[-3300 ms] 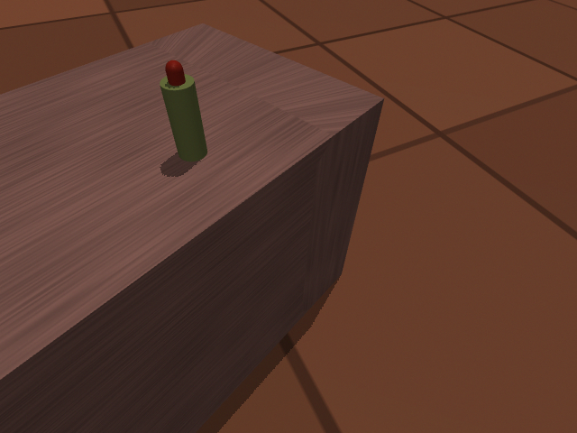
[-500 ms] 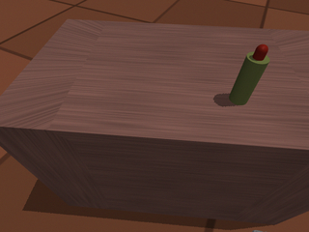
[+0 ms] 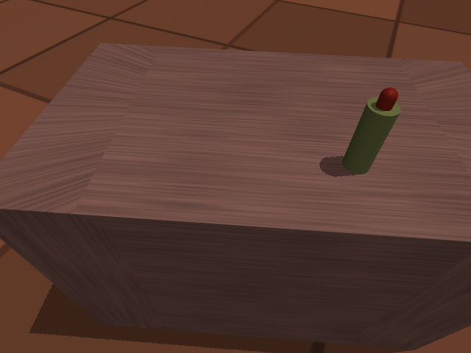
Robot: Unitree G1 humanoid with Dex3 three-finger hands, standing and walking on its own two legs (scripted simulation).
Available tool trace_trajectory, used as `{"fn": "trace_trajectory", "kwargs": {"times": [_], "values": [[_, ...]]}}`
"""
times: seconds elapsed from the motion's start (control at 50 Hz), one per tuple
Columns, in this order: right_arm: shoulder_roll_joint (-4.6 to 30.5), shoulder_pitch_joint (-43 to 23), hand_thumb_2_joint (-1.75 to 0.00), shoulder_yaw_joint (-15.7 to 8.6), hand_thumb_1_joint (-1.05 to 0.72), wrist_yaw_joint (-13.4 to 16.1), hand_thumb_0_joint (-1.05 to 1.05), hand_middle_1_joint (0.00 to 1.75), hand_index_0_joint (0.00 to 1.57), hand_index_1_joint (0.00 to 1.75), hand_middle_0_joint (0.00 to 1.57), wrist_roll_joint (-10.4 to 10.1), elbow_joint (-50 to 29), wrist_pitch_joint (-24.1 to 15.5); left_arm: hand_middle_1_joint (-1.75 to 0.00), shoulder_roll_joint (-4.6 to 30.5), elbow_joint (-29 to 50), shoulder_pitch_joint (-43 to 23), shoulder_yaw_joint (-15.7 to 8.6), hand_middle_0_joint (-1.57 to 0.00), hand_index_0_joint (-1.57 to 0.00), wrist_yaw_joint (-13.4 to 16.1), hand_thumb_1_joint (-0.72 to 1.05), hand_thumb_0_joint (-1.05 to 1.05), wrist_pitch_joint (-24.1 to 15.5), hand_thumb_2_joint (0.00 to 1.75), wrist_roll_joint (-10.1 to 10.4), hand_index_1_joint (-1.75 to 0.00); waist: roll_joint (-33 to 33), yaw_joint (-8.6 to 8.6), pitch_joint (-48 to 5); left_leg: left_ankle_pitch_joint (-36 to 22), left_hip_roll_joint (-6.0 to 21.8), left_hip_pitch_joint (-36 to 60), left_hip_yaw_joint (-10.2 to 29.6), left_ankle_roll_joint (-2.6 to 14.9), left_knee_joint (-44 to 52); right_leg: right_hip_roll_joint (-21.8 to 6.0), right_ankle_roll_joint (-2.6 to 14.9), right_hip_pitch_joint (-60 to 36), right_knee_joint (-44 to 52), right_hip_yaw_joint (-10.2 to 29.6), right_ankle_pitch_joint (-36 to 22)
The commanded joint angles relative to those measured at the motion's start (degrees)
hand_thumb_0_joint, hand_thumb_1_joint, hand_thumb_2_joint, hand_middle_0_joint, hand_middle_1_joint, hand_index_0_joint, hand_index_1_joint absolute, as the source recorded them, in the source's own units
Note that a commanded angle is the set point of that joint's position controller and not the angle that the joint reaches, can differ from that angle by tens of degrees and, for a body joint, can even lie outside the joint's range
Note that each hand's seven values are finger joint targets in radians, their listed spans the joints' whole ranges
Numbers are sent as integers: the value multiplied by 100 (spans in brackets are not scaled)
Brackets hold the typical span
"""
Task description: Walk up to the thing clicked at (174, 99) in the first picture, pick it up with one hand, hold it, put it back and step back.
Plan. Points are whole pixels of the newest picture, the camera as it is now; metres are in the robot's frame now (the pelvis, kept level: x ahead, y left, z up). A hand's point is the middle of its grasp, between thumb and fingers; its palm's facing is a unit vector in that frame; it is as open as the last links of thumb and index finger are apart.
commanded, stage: walk up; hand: right
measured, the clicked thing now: (371, 131) +0.50 -0.26 +0.11
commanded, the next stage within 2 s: stand in 0.44 s
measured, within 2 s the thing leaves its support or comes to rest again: neither
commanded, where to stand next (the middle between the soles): +0.03 -0.01 m, yaw -4 degrees
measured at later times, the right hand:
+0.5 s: hand out of the picture +0.09 -0.25 -0.15, palm faces -0.03 +0.94 -0.34, open 7.3 cm
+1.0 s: hand out of the picture +0.08 -0.27 -0.16, palm faces -0.04 +0.94 -0.34, open 7.3 cm
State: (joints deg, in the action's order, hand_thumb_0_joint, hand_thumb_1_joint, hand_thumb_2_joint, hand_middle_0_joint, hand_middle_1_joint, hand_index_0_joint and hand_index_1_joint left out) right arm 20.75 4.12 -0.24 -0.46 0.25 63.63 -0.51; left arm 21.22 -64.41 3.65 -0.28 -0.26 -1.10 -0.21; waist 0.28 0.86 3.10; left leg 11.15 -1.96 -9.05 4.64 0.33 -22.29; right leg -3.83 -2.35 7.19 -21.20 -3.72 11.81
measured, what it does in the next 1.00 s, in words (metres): stands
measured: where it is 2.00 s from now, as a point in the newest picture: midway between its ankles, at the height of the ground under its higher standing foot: outside the picture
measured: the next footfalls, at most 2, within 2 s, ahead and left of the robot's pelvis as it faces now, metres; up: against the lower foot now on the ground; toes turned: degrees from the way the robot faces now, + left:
none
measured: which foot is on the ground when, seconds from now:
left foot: down 0.00-1.00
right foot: down 0.00-1.00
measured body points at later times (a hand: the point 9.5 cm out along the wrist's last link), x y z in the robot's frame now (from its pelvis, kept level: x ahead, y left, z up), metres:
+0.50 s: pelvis +0.00 +0.00 +0.00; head +0.01 +0.00 +0.45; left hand +0.08 +0.30 -0.13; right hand +0.09 -0.30 -0.13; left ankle +0.01 +0.12 -0.75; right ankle +0.00 -0.14 -0.75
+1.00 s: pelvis +0.00 -0.01 +0.00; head +0.01 -0.02 +0.45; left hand +0.07 +0.29 -0.13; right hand +0.08 -0.32 -0.13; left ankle +0.01 +0.12 -0.75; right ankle +0.00 -0.14 -0.75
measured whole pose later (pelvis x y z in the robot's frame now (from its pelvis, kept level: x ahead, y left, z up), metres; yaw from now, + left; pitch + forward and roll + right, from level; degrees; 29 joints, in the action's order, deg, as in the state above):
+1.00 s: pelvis +0.00 -0.01 +0.00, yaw -1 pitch -2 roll +0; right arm 20.5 5.5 0.7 -0.2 0.5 65.0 -0.6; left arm 20.0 -65.9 6.3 -0.6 -0.3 -0.3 -0.5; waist 0.4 0.9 3.1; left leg 9.9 -0.4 -7.2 4.3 -1.0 -19.1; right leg -2.3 -1.2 6.1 -18.9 -3.4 10.7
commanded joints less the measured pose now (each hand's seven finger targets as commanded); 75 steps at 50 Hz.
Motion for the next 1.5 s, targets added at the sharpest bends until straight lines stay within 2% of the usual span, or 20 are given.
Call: {"fn": "trace_trajectory", "kwargs": {"times": [0.0, 0.18, 0.36, 0.4, 0.44, 0.54, 0.6, 0.82, 0.9, 0.98, 1.06, 1.16, 1.22, 1.32, 1.48], "values": [[1211, -310, -90, -265, -90, 57, 0, 30, 20, 30, 20, -12, -282, -106, -30, 1227, 294, -302, -245, -20, -20, 63, 90, 0, -131, 90, -4, -30, -51, -28, -645, -1175, 714, -16, 454, 136, 407, -509, 276, -472, 355, 398, -703], [1147, -261, -90, -248, -90, 66, 0, 30, 20, 30, 20, -7, -191, -83, -30, 1193, 212, -304, -275, -20, -20, 76, 90, 0, -115, 90, -6, -30, -20, -35, -602, -1257, 698, 68, 408, 106, 454, -505, 259, -442, 417, 407, -742], [1181, -281, -90, -256, -90, 82, 0, 30, 20, 30, 20, 9, -162, -82, -30, 1139, 202, -254, -290, -20, -20, 69, 90, 0, -76, 90, -27, -30, 57, -28, -449, -856, 695, -113, 470, 107, 608, -462, 252, -443, 450, 378, -488], [1176, -252, -90, -254, -90, 85, 0, 30, 20, 30, 20, 10, -158, -93, -30, 1139, 200, -232, -298, -20, -20, 66, 90, 0, -75, 90, -28, -30, 60, -23, -578, -988, 727, -44, 465, 125, 591, -470, 261, -525, 399, 376, -584], [1184, -218, -90, -227, -90, 96, 0, 30, 20, 30, 20, 28, -174, -133, -30, 1079, 143, -76, -269, -20, -20, 82, 90, 0, -41, 90, -17, -30, 5, 1, -503, -1460, 817, 51, 492, 86, 572, -454, 289, -431, 430, 441, -642], [1182, -233, -90, -207, -90, 103, 0, 30, 20, 30, 20, 16, -199, -143, -30, 1093, 175, -65, -254, -20, -20, 62, 90, 0, -18, 90, -13, -30, 56, -16, -496, -1254, 791, 63, 436, 45, 585, -446, 306, -383, 480, 477, -542], [1186, -207, -90, -195, -90, 105, 0, 30, 20, 30, 20, 12, -202, -144, -30, 1103, 185, -7, -249, -20, -20, 62, 90, 0, -35, 90, -20, -30, 22, -6, -601, -1396, 820, 124, 430, 70, 572, -463, 299, -464, 452, 481, -747], [1145, -164, -90, -144, -90, 90, 0, 30, 20, 30, 20, 8, -186, -119, -30, 1143, 165, 29, -245, -20, -20, 53, 90, 0, -20, 90, -14, -30, -2, -30, -408, -923, 778, 35, 404, 29, 651, -445, 309, -335, 513, 541, -434], [1200, -132, -90, -152, -90, 86, 0, 30, 20, 30, 20, 10, -186, -127, -30, 1126, 194, 41, -236, -20, -20, 52, 90, 0, -43, 90, -19, -30, 2, -32, -501, -1133, 813, 112, 382, 55, 556, -461, 311, -377, 549, 571, -644], [1180, -121, -90, -144, -90, 95, 0, 30, 20, 30, 20, 17, -187, -101, -30, 1154, 185, 44, -250, -20, -20, 53, 90, 0, -23, 90, -27, -30, -23, -36, -391, -842, 788, 37, 371, 34, 602, -438, 318, -285, 565, 573, -416], [1178, -70, -90, -138, -90, 89, 0, 30, 20, 30, 20, 20, -199, -113, -30, 1140, 212, 59, -240, -20, -20, 47, 90, 0, -44, 90, -20, -30, -51, -43, -477, -1002, 815, 107, 364, 40, 560, -453, 330, -300, 560, 594, -533], [1188, -87, -90, -131, -90, 97, 0, 30, 20, 30, 20, 16, -184, -107, -30, 1124, 208, 69, -239, -20, -20, 43, 90, 0, -27, 90, -8, -30, -36, -13, -371, -901, 792, 61, 370, 19, 589, -423, 328, -244, 586, 593, -440], [1189, -6, -90, -121, -90, 91, 0, 30, 20, 30, 20, 13, -189, -102, -30, 1128, 223, 63, -232, -20, -20, 42, 90, 0, -33, 90, -25, -30, -12, -53, -385, -766, 813, -28, 374, 29, 613, -415, 321, -307, 600, 591, -383], [1183, 15, -90, -111, -90, 104, 0, 30, 20, 30, 20, 18, -185, -115, -30, 1156, 231, 50, -244, -20, -20, 48, 90, 0, -26, 90, -5, -30, 7, -37, -498, -1130, 829, 52, 357, 16, 578, -441, 333, -415, 521, 596, -704], [1184, 39, -90, -95, -90, 122, 0, 30, 20, 30, 20, 15, -204, -121, -30, 1156, 240, 42, -251, -20, -20, 53, 90, 0, -21, 90, -16, -30, -12, -35, -523, -1311, 847, 138, 324, 9, 549, -430, 327, -401, 476, 569, -870]]}}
